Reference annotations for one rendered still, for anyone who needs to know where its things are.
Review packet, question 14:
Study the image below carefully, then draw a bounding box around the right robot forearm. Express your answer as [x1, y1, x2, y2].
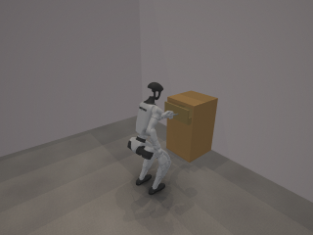
[149, 128, 163, 157]

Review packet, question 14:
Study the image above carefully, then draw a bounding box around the cabinet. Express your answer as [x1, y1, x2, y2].
[166, 90, 218, 163]

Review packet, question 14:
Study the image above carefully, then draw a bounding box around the robot left hand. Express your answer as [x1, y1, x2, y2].
[164, 111, 174, 119]

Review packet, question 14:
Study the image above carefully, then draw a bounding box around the humanoid robot head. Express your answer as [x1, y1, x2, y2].
[144, 82, 163, 105]

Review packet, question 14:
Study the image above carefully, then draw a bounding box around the drawer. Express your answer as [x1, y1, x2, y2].
[164, 101, 193, 125]

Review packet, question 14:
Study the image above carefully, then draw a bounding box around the right robot shin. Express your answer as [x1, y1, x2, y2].
[152, 160, 171, 189]

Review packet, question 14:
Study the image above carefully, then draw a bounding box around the right robot upper arm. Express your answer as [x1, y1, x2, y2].
[146, 105, 163, 136]

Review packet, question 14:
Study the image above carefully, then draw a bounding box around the robot right hand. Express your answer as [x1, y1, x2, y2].
[157, 155, 169, 172]

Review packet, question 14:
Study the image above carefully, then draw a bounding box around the left robot forearm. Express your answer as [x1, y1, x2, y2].
[158, 114, 165, 120]

